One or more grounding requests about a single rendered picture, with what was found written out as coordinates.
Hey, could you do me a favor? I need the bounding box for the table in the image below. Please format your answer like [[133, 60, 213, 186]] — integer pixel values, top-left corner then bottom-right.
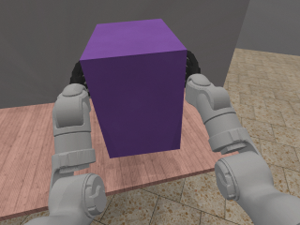
[[0, 88, 239, 221]]

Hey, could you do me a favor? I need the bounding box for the robot left hand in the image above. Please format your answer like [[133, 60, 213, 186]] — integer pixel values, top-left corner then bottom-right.
[[69, 61, 90, 97]]

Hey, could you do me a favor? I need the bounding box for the right robot forearm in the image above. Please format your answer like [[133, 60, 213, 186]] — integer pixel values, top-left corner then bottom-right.
[[185, 73, 274, 185]]

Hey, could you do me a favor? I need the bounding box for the left robot upper arm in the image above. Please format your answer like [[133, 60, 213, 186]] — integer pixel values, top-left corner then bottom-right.
[[23, 172, 107, 225]]

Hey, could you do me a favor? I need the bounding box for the right robot upper arm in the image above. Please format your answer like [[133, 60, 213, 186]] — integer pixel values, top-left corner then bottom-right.
[[214, 151, 300, 225]]

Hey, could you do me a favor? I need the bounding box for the carton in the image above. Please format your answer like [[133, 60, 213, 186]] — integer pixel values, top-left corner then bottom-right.
[[79, 19, 188, 158]]

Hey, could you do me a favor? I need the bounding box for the robot right hand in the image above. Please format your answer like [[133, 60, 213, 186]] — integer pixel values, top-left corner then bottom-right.
[[185, 51, 201, 88]]

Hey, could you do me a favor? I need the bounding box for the left robot forearm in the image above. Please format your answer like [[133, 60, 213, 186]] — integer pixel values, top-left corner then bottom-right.
[[48, 83, 96, 211]]

